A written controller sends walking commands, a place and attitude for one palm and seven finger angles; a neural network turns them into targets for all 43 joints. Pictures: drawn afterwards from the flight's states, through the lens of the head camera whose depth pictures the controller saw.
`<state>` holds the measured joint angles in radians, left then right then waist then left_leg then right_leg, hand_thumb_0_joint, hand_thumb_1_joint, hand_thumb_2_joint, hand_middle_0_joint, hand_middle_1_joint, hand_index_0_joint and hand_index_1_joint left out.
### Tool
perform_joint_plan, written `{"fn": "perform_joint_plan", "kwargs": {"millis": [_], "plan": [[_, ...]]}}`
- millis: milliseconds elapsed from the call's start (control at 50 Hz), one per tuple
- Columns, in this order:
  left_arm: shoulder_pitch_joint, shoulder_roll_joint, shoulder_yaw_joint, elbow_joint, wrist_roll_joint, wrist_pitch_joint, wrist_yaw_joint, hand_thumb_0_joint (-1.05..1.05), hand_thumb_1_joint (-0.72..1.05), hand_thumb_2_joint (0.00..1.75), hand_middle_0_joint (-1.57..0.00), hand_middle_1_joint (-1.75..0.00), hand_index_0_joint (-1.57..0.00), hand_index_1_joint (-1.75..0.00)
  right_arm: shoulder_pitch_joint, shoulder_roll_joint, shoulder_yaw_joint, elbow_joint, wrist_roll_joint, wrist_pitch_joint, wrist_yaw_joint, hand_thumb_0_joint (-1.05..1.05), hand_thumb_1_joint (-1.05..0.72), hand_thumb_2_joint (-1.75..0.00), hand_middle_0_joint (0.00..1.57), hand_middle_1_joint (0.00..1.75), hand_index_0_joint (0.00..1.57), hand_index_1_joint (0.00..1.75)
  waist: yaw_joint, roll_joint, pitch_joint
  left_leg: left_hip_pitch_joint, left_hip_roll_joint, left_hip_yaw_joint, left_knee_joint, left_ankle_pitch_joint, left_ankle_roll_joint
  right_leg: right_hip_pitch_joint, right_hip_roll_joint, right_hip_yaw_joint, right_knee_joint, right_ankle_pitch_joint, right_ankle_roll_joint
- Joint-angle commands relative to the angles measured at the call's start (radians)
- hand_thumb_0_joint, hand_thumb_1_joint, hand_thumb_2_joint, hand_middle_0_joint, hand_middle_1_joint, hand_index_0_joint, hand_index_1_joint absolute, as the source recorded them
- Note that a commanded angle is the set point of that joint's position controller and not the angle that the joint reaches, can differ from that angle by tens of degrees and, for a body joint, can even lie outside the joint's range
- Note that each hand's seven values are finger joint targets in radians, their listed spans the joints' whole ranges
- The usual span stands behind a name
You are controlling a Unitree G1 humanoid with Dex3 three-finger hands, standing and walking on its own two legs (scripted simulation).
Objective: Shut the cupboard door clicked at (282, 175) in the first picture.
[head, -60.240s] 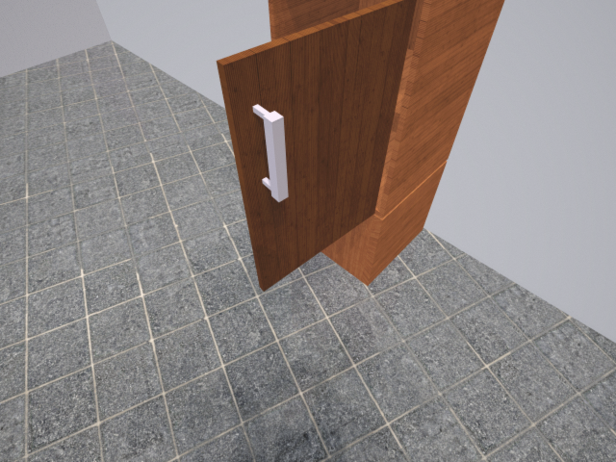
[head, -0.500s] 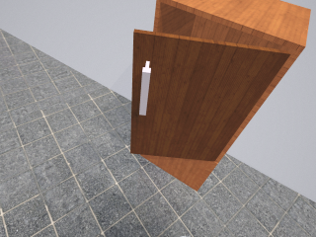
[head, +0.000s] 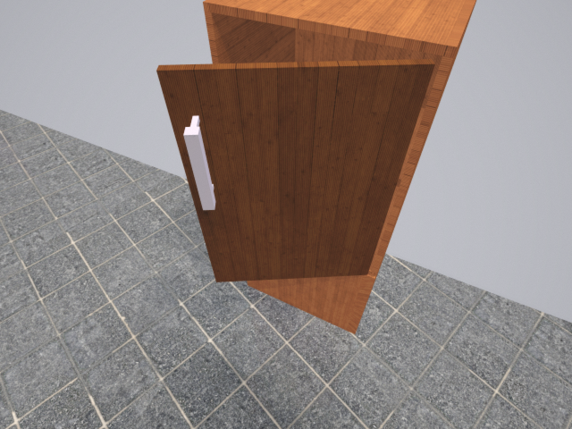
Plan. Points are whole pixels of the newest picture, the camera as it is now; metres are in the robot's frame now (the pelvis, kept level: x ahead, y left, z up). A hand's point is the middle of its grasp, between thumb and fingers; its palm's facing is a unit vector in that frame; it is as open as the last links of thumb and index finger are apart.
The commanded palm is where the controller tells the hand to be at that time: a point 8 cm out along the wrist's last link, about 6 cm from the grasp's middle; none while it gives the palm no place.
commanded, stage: come to a stop and stand still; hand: left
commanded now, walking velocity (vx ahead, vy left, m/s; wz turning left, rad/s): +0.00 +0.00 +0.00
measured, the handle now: (202, 165) +0.53 +0.16 +0.08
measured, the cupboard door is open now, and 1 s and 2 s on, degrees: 30 30 30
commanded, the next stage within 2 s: look again from close up in 0.34 s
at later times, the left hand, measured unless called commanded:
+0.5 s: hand out of the picture -0.02 +0.15 -0.18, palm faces +0.02 -0.98 -0.17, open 7.3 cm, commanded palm none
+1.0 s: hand out of the picture -0.04 +0.23 -0.18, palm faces +0.01 -0.98 -0.20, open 7.4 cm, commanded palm none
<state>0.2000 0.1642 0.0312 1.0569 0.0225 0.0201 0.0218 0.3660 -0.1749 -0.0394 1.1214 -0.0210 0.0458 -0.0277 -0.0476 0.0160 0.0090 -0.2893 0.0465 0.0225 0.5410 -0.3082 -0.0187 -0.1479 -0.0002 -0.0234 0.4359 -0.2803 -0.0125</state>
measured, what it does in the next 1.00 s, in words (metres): shifts its weight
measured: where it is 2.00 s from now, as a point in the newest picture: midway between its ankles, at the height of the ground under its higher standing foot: outside the picture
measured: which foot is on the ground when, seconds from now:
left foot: down 0.00-1.00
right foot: down 0.00-1.00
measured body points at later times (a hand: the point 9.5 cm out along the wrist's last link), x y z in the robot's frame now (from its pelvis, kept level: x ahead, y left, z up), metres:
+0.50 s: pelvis +0.00 -0.01 +0.00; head +0.03 -0.01 +0.45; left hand -0.02 +0.20 -0.16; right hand +0.02 -0.24 -0.16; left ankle +0.01 +0.12 -0.74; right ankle -0.03 -0.11 -0.74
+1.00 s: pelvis -0.04 +0.04 +0.00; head -0.05 +0.06 +0.44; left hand -0.04 +0.28 -0.17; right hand -0.01 -0.19 -0.15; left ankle +0.01 +0.12 -0.74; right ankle -0.03 -0.11 -0.74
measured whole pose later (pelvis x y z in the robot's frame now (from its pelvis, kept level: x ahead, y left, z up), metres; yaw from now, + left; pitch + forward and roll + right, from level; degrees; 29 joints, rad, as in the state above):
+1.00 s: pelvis -0.04 +0.04 +0.00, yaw +0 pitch -2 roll -1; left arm 0.35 0.21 0.00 1.04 0.03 0.00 0.03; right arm 0.28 -0.17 -0.01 1.04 -0.02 0.00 -0.01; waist 0.01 -0.03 -0.01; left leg -0.27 -0.04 0.05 0.49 -0.19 0.06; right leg -0.21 -0.05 0.00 0.48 -0.25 0.03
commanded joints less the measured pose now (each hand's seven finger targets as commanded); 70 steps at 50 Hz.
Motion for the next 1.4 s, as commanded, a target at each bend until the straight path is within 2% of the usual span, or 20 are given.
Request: {"fn": "perform_joint_plan", "kwargs": {"millis": [0,60,100,160,280,400,420,440,460,480,520,580,700,780,980,1080,1240,1300,1340,1380], "plan": [[0.036,0.099,0.006,-0.010,-0.012,-0.032,0.008,0.00,0.90,0.90,-0.20,-0.30,-0.20,-0.30,0.021,-0.030,0.002,-0.034,-0.002,-0.029,0.002,0.00,-0.90,-0.90,0.20,0.30,0.20,0.30,0.014,-0.154,0.108,-0.001,0.013,-0.004,0.013,0.044,-0.003,-0.093,-0.191,0.152,-0.178,0.171,-0.111],[0.052,0.082,-0.001,0.003,-0.021,-0.039,0.011,0.00,0.90,0.90,-0.20,-0.30,-0.20,-0.30,0.045,-0.040,0.011,-0.005,0.004,-0.048,-0.003,0.00,-0.90,-0.90,0.20,0.30,0.20,0.30,0.019,-0.082,0.035,0.093,0.042,-0.041,-0.112,0.304,0.002,-0.041,-0.129,0.100,-0.092,0.302,-0.059],[0.063,0.073,-0.003,0.006,-0.021,-0.036,0.015,0.00,0.90,0.90,-0.20,-0.30,-0.20,-0.30,0.025,-0.060,0.010,-0.002,0.004,-0.050,-0.010,0.00,-0.90,-0.90,0.20,0.30,0.20,0.30,0.031,-0.104,0.051,0.105,0.066,-0.049,-0.131,0.283,0.003,-0.041,-0.111,0.107,-0.124,0.247,-0.041],[0.077,0.090,0.001,0.021,-0.020,-0.028,0.013,0.00,0.90,0.90,-0.20,-0.30,-0.20,-0.30,-0.005,-0.054,0.013,0.005,0.008,-0.051,-0.014,0.00,-0.90,-0.90,0.20,0.30,0.20,0.30,0.040,0.030,0.034,0.120,0.064,-0.048,-0.142,0.330,0.010,0.000,-0.102,0.098,-0.094,0.307,-0.032],[0.085,0.082,-0.004,0.029,-0.016,-0.027,0.010,0.00,0.90,0.90,-0.20,-0.30,-0.20,-0.30,-0.030,-0.053,0.011,0.001,0.008,-0.040,-0.012,0.00,-0.90,-0.90,0.20,0.30,0.20,0.30,0.032,-0.045,0.082,0.125,0.055,-0.042,-0.174,0.198,0.007,-0.046,-0.101,0.114,-0.167,0.128,-0.029],[0.111,0.070,-0.009,0.045,-0.015,-0.032,0.010,0.00,0.90,0.90,-0.20,-0.30,-0.20,-0.30,-0.042,-0.061,0.016,0.002,0.009,-0.044,-0.013,0.00,-0.90,-0.90,0.20,0.30,0.20,0.30,0.032,-0.039,0.076,0.151,0.057,-0.048,-0.189,0.214,0.013,-0.045,-0.096,0.111,-0.172,0.132,-0.029],[0.238,0.094,-0.009,0.069,0.004,-0.076,0.056,0.00,0.90,0.90,-0.20,-0.30,-0.20,-0.30,-0.169,-0.081,0.017,-0.073,0.016,-0.073,-0.001,0.00,-0.90,-0.90,0.20,0.30,0.20,0.30,0.096,-0.035,0.068,0.065,0.042,0.007,0.077,0.195,-0.004,-0.040,-0.178,0.192,-0.128,0.701,0.040],[0.219,0.148,-0.001,0.047,0.002,-0.091,0.058,0.00,0.90,0.90,-0.20,-0.30,-0.20,-0.30,-0.151,-0.048,0.027,-0.128,0.014,-0.071,0.003,0.00,-0.90,-0.90,0.20,0.30,0.20,0.30,0.043,-0.051,0.041,-0.012,-0.003,0.010,0.061,0.057,-0.003,0.076,-0.230,0.179,-0.042,1.111,0.031],[0.231,0.147,0.001,0.025,-0.002,-0.090,0.053,0.00,0.90,0.90,-0.20,-0.30,-0.20,-0.30,-0.079,-0.016,0.021,-0.116,0.011,-0.077,-0.003,0.00,-0.90,-0.90,0.20,0.30,0.20,0.30,0.035,-0.072,-0.075,0.008,-0.020,0.024,0.021,0.014,0.020,0.164,-0.224,0.156,0.039,1.227,0.020],[0.227,0.124,-0.008,0.026,-0.007,-0.085,0.054,0.00,0.90,0.90,-0.20,-0.30,-0.20,-0.30,-0.055,-0.027,0.017,-0.109,0.012,-0.082,-0.006,0.00,-0.90,-0.90,0.20,0.30,0.20,0.30,0.026,-0.099,-0.135,0.043,-0.015,0.016,-0.018,0.072,0.024,0.178,-0.197,0.111,0.079,1.154,-0.022],[0.215,0.091,-0.014,0.009,-0.011,-0.078,0.046,0.00,0.90,0.90,-0.20,-0.30,-0.20,-0.30,-0.044,-0.058,0.012,-0.110,0.017,-0.082,-0.007,0.00,-0.90,-0.90,0.20,0.30,0.20,0.30,0.028,-0.122,-0.173,0.122,0.021,-0.025,-0.037,0.240,0.037,0.120,-0.145,0.097,0.068,0.790,-0.026],[0.204,0.070,-0.019,-0.005,-0.002,-0.057,0.041,0.00,0.90,0.90,-0.20,-0.30,-0.20,-0.30,-0.063,-0.079,0.011,-0.110,0.012,-0.082,-0.010,0.00,-0.90,-0.90,0.20,0.30,0.20,0.30,0.039,0.006,-0.028,0.118,0.065,-0.057,-0.044,0.388,0.047,-0.041,-0.096,0.087,0.027,0.362,-0.026],[0.195,0.086,-0.027,-0.023,0.001,-0.038,0.026,0.00,0.90,0.90,-0.20,-0.30,-0.20,-0.30,-0.097,-0.101,0.008,-0.136,0.009,-0.071,0.002,0.00,-0.90,-0.90,0.20,0.30,0.20,0.30,0.046,-0.015,0.130,-0.012,0.048,-0.114,-0.172,-0.005,0.059,-0.147,-0.064,0.101,-0.046,-0.057,-0.021],[0.209,0.091,-0.025,-0.041,0.006,-0.027,0.020,0.00,0.90,0.90,-0.20,-0.30,-0.20,-0.30,-0.099,-0.126,0.001,-0.148,0.003,-0.070,0.006,0.00,-0.90,-0.90,0.20,0.30,0.20,0.30,0.057,0.037,0.124,-0.083,0.064,-0.165,-0.265,-0.198,0.071,-0.114,-0.048,0.062,-0.006,-0.063,-0.012],[0.216,0.114,-0.021,-0.044,0.006,-0.032,0.012,0.00,0.90,0.90,-0.20,-0.30,-0.20,-0.30,-0.093,-0.152,-0.003,-0.141,0.007,-0.072,0.011,0.00,-0.90,-0.90,0.20,0.30,0.20,0.30,0.064,0.007,0.078,-0.090,0.067,-0.183,-0.292,-0.208,0.076,-0.083,-0.066,0.057,-0.023,-0.045,-0.010],[0.278,0.079,-0.020,-0.016,0.015,-0.018,0.004,0.00,0.90,0.90,-0.20,-0.30,-0.20,-0.30,-0.072,-0.150,-0.008,-0.119,-0.002,-0.049,0.011,0.00,-0.90,-0.90,0.20,0.30,0.20,0.30,0.067,0.019,0.093,-0.143,0.095,-0.236,-0.332,-0.425,0.098,-0.089,-0.024,-0.007,0.030,-0.200,-0.005],[0.336,0.054,-0.006,0.003,0.010,-0.015,-0.014,0.00,0.90,0.90,-0.20,-0.30,-0.20,-0.30,-0.055,-0.136,-0.024,-0.102,-0.002,-0.048,-0.002,0.00,-0.90,-0.90,0.20,0.30,0.20,0.30,0.067,0.036,0.089,-0.122,0.098,-0.206,-0.286,-0.388,0.105,-0.085,-0.009,-0.011,0.018,-0.164,-0.030],[0.361,0.064,0.002,0.009,0.009,-0.025,-0.011,0.00,0.90,0.90,-0.20,-0.30,-0.20,-0.30,-0.066,-0.096,-0.019,-0.111,-0.002,-0.052,-0.001,0.00,-0.90,-0.90,0.20,0.30,0.20,0.30,0.073,-0.074,0.115,-0.169,0.019,-0.107,-0.106,-0.295,0.082,-0.107,-0.086,0.152,-0.099,-0.294,-0.074],[0.371,0.091,0.010,0.018,0.002,-0.035,-0.001,0.00,0.90,0.90,-0.20,-0.30,-0.20,-0.30,-0.075,-0.034,-0.004,-0.121,0.001,-0.060,0.004,0.00,-0.90,-0.90,0.20,0.30,0.20,0.30,0.069,-0.224,0.121,-0.217,-0.050,0.021,0.106,-0.134,0.062,-0.080,-0.191,0.308,-0.214,-0.386,-0.127],[0.353,0.095,0.012,0.013,0.000,-0.045,0.004,0.00,0.90,0.90,-0.20,-0.30,-0.20,-0.30,-0.080,-0.016,0.000,-0.128,0.001,-0.075,0.010,0.00,-0.90,-0.90,0.20,0.30,0.20,0.30,0.055,-0.207,0.105,-0.203,-0.042,0.046,0.195,-0.078,0.065,-0.086,-0.231,0.332,-0.215,-0.275,-0.157]]}}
